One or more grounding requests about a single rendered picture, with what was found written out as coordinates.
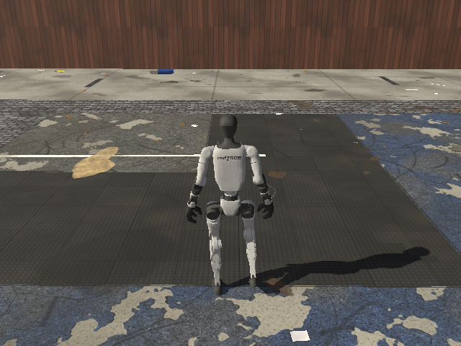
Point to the left robot forearm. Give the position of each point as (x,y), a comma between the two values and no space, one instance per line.
(194,195)

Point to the left robot thigh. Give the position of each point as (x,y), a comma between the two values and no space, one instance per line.
(213,222)

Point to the robot right upper arm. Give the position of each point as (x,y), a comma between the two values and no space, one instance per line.
(251,151)

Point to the robot left hand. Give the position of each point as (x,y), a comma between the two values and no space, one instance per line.
(190,213)

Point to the right robot forearm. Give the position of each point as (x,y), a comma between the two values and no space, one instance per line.
(264,192)

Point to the robot left upper arm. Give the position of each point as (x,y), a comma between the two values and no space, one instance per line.
(203,165)

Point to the robot right hand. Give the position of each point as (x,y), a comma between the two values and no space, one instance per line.
(269,208)

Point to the right robot shin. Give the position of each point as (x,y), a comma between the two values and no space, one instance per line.
(251,254)

